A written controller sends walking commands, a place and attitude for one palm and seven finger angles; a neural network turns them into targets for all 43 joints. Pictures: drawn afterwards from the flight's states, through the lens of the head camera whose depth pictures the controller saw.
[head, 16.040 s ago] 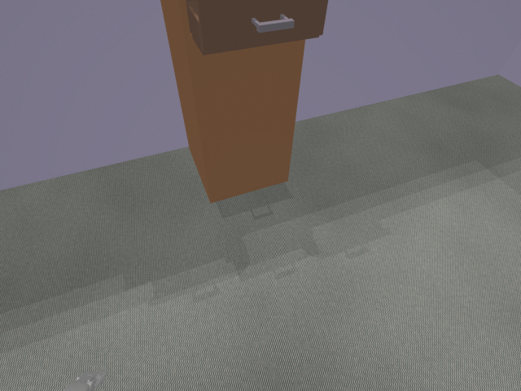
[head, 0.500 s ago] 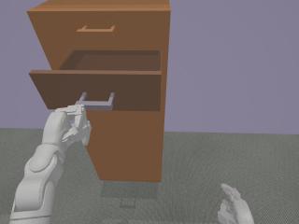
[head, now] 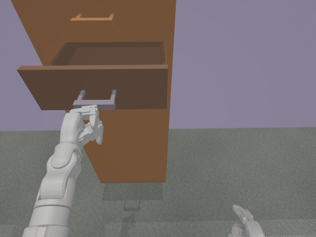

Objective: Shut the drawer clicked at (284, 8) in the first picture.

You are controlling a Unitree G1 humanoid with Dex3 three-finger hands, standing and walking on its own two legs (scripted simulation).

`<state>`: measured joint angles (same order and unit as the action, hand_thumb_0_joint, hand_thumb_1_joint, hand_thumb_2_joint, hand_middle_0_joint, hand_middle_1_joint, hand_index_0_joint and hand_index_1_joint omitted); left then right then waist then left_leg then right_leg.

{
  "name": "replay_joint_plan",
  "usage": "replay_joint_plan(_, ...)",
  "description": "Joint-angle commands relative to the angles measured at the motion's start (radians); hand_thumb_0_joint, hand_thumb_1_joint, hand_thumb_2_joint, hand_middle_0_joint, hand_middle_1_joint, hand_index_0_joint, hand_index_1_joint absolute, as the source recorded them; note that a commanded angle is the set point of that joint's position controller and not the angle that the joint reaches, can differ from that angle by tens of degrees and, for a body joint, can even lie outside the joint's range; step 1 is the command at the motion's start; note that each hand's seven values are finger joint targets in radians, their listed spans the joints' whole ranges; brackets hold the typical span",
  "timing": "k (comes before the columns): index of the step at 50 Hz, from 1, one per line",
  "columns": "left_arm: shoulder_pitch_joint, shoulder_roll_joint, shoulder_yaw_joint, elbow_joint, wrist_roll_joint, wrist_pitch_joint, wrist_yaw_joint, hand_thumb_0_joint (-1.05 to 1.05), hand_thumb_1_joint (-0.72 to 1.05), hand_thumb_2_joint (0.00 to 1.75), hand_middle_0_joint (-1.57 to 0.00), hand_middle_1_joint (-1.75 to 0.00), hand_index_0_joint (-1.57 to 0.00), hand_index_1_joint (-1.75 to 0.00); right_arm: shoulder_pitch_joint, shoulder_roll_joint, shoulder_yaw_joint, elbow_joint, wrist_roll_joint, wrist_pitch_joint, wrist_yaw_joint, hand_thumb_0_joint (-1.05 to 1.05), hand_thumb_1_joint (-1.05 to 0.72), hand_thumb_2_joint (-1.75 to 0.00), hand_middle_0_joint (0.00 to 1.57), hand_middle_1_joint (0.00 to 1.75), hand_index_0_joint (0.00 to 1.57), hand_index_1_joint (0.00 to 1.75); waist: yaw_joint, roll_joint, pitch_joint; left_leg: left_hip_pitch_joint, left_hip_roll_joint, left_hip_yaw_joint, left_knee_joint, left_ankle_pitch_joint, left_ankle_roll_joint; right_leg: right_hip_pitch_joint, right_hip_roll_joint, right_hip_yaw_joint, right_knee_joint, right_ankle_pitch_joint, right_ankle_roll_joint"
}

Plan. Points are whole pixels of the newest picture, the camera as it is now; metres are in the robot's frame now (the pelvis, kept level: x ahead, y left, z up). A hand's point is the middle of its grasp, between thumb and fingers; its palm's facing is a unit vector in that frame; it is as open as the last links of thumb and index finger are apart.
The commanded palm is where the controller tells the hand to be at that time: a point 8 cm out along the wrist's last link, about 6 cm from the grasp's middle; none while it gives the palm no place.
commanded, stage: bring the fist close to the handle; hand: left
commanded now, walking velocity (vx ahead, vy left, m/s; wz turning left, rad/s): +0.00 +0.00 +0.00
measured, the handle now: (96, 99) +0.43 +0.20 +0.14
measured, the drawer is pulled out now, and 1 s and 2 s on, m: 0.15 0.10 0.00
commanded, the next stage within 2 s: push the drawer shut in 0.30 s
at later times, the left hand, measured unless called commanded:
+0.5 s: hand (101, 123) +0.34 +0.16 +0.14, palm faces +0.09 -1.00 -0.01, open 3.3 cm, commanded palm +0.32 +0.21 +0.14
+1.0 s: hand (106, 107) +0.40 +0.16 +0.14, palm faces +0.07 -1.00 -0.01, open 3.1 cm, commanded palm +0.37 +0.22 +0.14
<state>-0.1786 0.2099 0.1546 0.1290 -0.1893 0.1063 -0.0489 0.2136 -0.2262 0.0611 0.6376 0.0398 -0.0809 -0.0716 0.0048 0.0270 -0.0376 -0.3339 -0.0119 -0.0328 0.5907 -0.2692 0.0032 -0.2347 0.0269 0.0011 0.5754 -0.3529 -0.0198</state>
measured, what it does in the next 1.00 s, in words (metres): stands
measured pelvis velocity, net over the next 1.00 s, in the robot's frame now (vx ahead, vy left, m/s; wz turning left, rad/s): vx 0.00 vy -0.01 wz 0.01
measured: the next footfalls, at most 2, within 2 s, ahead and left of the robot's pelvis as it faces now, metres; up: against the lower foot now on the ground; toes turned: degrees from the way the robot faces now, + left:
none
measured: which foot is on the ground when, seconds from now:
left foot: down 0.00-1.00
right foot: down 0.00-1.00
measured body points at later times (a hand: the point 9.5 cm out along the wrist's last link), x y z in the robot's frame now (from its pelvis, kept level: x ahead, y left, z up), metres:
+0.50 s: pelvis -0.01 +0.00 +0.00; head -0.01 -0.01 +0.45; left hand +0.33 +0.21 +0.14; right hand +0.17 -0.23 -0.09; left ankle +0.03 +0.12 -0.73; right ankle -0.03 -0.11 -0.73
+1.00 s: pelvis +0.00 -0.01 +0.00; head +0.01 -0.02 +0.45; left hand +0.39 +0.22 +0.14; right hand +0.12 -0.26 -0.11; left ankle +0.03 +0.12 -0.73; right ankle -0.03 -0.11 -0.73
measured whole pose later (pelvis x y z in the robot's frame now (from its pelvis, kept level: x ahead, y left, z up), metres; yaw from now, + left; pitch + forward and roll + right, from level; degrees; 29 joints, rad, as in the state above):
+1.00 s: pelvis +0.00 -0.01 +0.00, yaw +0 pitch +3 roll -1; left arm -0.49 0.27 0.20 0.52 -0.19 -0.02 -0.08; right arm 0.27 -0.25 0.04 0.66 0.05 -0.03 -0.07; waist -0.02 0.04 -0.05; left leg -0.41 0.00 -0.05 0.62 -0.27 -0.01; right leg -0.31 0.04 -0.01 0.60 -0.36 -0.03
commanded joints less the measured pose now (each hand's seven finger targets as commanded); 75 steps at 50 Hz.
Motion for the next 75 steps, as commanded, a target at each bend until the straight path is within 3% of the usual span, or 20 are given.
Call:
replay_joint_plan(1,-0.378,0.176,0.083,-0.25,-0.011,-0.115,0.005,0.0,0.9,0.9,-1.4,-1.6,-1.4,-1.6,-0.115,-0.117,-0.053,-0.168,-0.004,-0.06,-0.015,0.0,-0.9,-0.9,0.2,0.3,0.2,0.3,0.006,0.015,-0.265,0.205,0.002,0.014,-0.059,0.209,0.024,-0.022,-0.002,-0.031,-0.083,0.287,-0.005)
replay_joint_plan(4,-0.34,0.159,0.076,-0.235,-0.021,-0.136,-0.005,0.0,0.9,0.9,-1.4,-1.6,-1.4,-1.6,-0.109,-0.119,-0.059,-0.169,-0.001,-0.067,-0.01,0.0,-0.9,-0.9,0.2,0.3,0.2,0.3,0.011,-0.007,-0.273,0.199,0.005,0.018,-0.052,0.232,0.026,-0.015,0.001,-0.034,-0.076,0.323,-0.002)
replay_joint_plan(7,-0.299,0.122,0.047,-0.194,-0.026,-0.118,-0.016,0.0,0.9,0.9,-1.4,-1.6,-1.4,-1.6,-0.109,-0.12,-0.06,-0.17,0.006,-0.066,-0.005,0.0,-0.9,-0.9,0.2,0.3,0.2,0.3,0.01,0.002,-0.219,0.179,0.003,0.018,-0.06,0.2,0.023,-0.041,0.003,-0.039,-0.083,0.297,-0.002)
replay_joint_plan(8,-0.277,0.119,0.041,-0.161,-0.025,-0.108,-0.017,0.0,0.9,0.9,-1.4,-1.6,-1.4,-1.6,-0.101,-0.126,-0.062,-0.17,0.006,-0.065,-0.003,0.0,-0.9,-0.9,0.2,0.3,0.2,0.3,0.004,-0.065,-0.2,0.157,0.005,0.014,-0.06,0.19,0.028,-0.041,0.005,-0.042,-0.089,0.288,0.001)
replay_joint_plan(9,-0.265,0.124,0.047,-0.158,-0.027,-0.097,-0.02,0.0,0.9,0.9,-1.4,-1.6,-1.4,-1.6,-0.108,-0.127,-0.063,-0.175,0.01,-0.061,-0.004,0.0,-0.9,-0.9,0.2,0.3,0.2,0.3,0.013,-0.043,-0.186,0.148,0.005,0.017,-0.065,0.174,0.027,-0.048,0.002,-0.038,-0.092,0.273,0.001)
replay_joint_plan(13,-0.323,0.148,0.056,-0.187,-0.018,-0.072,-0.003,0.0,0.9,0.9,-1.4,-1.6,-1.4,-1.6,-0.11,-0.131,-0.062,-0.179,0.008,-0.051,-0.008,0.0,-0.9,-0.9,0.2,0.3,0.2,0.3,0.002,-0.057,-0.177,0.151,0.004,0.016,-0.065,0.141,0.032,-0.065,0.003,-0.032,-0.107,0.225,0.004)
replay_joint_plan(20,-0.405,0.154,0.057,-0.269,-0.003,-0.143,0.027,0.0,0.9,0.9,-1.4,-1.6,-1.4,-1.6,-0.116,-0.116,-0.057,-0.175,-0.003,-0.056,-0.009,0.0,-0.9,-0.9,0.2,0.3,0.2,0.3,-0.005,0.022,-0.25,0.196,0.002,0.016,-0.056,0.164,0.027,-0.051,0.003,-0.026,-0.088,0.241,-0.002)
replay_joint_plan(22,-0.442,0.115,0.01,-0.203,-0.004,-0.138,0.018,0.0,0.9,0.9,-1.4,-1.6,-1.4,-1.6,-0.111,-0.117,-0.052,-0.162,0.0,-0.055,-0.01,0.0,-0.9,-0.9,0.2,0.3,0.2,0.3,-0.023,0.017,-0.199,0.182,0.002,0.01,-0.057,0.133,0.026,-0.085,0.004,-0.031,-0.093,0.216,-0.001)
replay_joint_plan(23,-0.457,0.154,0.037,-0.144,-0.002,-0.132,0.02,0.0,0.9,0.9,-1.4,-1.6,-1.4,-1.6,-0.101,-0.126,-0.053,-0.147,0.002,-0.049,-0.013,0.0,-0.9,-0.9,0.2,0.3,0.2,0.3,-0.036,-0.033,-0.169,0.161,0.004,0.006,-0.053,0.107,0.03,-0.099,0.006,-0.026,-0.106,0.188,0.002)
replay_joint_plan(27,-0.502,0.129,0.013,-0.049,-0.003,-0.083,0.001,0.0,0.9,0.9,-1.4,-1.6,-1.4,-1.6,-0.104,-0.126,-0.05,-0.148,0.008,-0.031,-0.022,0.0,-0.9,-0.9,0.2,0.3,0.2,0.3,-0.027,-0.003,-0.176,0.158,-0.004,0.007,-0.057,0.098,0.028,-0.101,-0.002,-0.023,-0.113,0.185,-0.001)
replay_joint_plan(30,-0.539,0.187,0.075,-0.007,-0.014,-0.072,0.001,0.0,0.9,0.9,-1.4,-1.6,-1.4,-1.6,-0.09,-0.133,-0.054,-0.148,0.006,-0.022,-0.025,0.0,-0.9,-0.9,0.2,0.3,0.2,0.3,-0.017,-0.058,-0.232,0.152,-0.006,0.01,-0.047,0.134,0.033,-0.064,-0.006,-0.015,-0.109,0.235,0.004)
replay_joint_plan(35,-0.652,0.207,0.088,0.057,-0.013,-0.111,0.004,0.0,0.9,0.9,-1.4,-1.6,-1.4,-1.6,-0.071,-0.131,-0.053,-0.129,0.005,-0.012,-0.024,0.0,-0.9,-0.9,0.2,0.3,0.2,0.3,-0.04,-0.055,-0.205,0.134,-0.005,0.008,-0.036,0.13,0.034,-0.091,-0.004,-0.014,-0.104,0.234,0.006)
replay_joint_plan(38,-0.654,0.222,0.091,0.077,-0.006,-0.143,-0.003,0.0,0.9,0.9,-1.4,-1.6,-1.4,-1.6,-0.054,-0.137,-0.059,-0.128,0.003,-0.012,-0.018,0.0,-0.9,-0.9,0.2,0.3,0.2,0.3,-0.033,-0.048,-0.254,0.137,-0.007,0.01,-0.021,0.161,0.037,-0.072,-0.004,-0.01,-0.088,0.274,0.005)
replay_joint_plan(41,-0.707,0.222,0.082,0.09,-0.001,-0.165,-0.015,0.0,0.9,0.9,-1.4,-1.6,-1.4,-1.6,-0.043,-0.134,-0.062,-0.126,0.004,-0.01,-0.015,0.0,-0.9,-0.9,0.2,0.3,0.2,0.3,-0.037,0.015,-0.276,0.149,-0.01,0.013,-0.015,0.173,0.034,-0.075,-0.005,-0.007,-0.079,0.295,0.001)
replay_joint_plan(47,-0.756,0.249,0.104,0.179,-0.004,-0.184,-0.024,0.0,0.9,0.9,-1.4,-1.6,-1.4,-1.6,-0.013,-0.143,-0.069,-0.118,0.006,-0.004,-0.014,0.0,-0.9,-0.9,0.2,0.3,0.2,0.3,-0.045,-0.026,-0.275,0.126,-0.01,0.013,-0.008,0.173,0.04,-0.083,-0.001,-0.007,-0.077,0.308,0.006)
replay_joint_plan(48,-0.767,0.273,0.118,0.216,-0.003,-0.185,-0.024,0.0,0.9,0.9,-1.4,-1.6,-1.4,-1.6,0.0,-0.149,-0.069,-0.109,0.005,0.0,-0.015,0.0,-0.9,-0.9,0.2,0.3,0.2,0.3,-0.052,-0.074,-0.255,0.102,-0.007,0.01,-0.008,0.158,0.043,-0.086,0.001,-0.007,-0.081,0.29,0.01)
replay_joint_plan(51,-0.797,0.272,0.126,0.221,-0.005,-0.199,-0.029,0.0,0.9,0.9,-1.4,-1.6,-1.4,-1.6,0.004,-0.145,-0.072,-0.114,0.006,0.005,-0.014,0.0,-0.9,-0.9,0.2,0.3,0.2,0.3,-0.043,-0.015,-0.283,0.113,-0.009,0.017,-0.01,0.167,0.041,-0.08,-0.002,-0.003,-0.075,0.306,0.007)
replay_joint_plan(63,-0.906,0.361,0.188,0.381,0.01,-0.249,-0.037,0.0,0.9,0.9,-1.4,-1.6,-1.4,-1.6,0.074,-0.161,-0.082,-0.092,0.001,0.025,-0.007,0.0,-0.9,-0.9,0.2,0.3,0.2,0.3,-0.06,-0.048,-0.301,0.081,-0.002,0.017,0.009,0.188,0.046,-0.092,0.006,-0.003,-0.057,0.33,0.008)
replay_joint_plan(67,-0.97,0.348,0.175,0.405,0.015,-0.269,-0.043,0.0,0.9,0.9,-1.4,-1.6,-1.4,-1.6,0.09,-0.159,-0.085,-0.09,0.002,0.027,-0.002,0.0,-0.9,-0.9,0.2,0.3,0.2,0.3,-0.067,0.019,-0.328,0.107,0.0,0.015,0.012,0.202,0.04,-0.119,0.009,-0.008,-0.048,0.321,0.001)
replay_joint_plan(75,-1.089,0.356,0.174,0.526,0.035,-0.312,-0.032,0.0,0.9,0.9,-1.4,-1.6,-1.4,-1.6,0.142,-0.17,-0.092,-0.065,-0.005,0.028,0.007,0.0,-0.9,-0.9,0.2,0.3,0.2,0.3,-0.093,0.008,-0.348,0.116,0.01,-0.006,0.025,0.199,0.036,-0.184,0.017,-0.018,-0.034,0.269,-0.001)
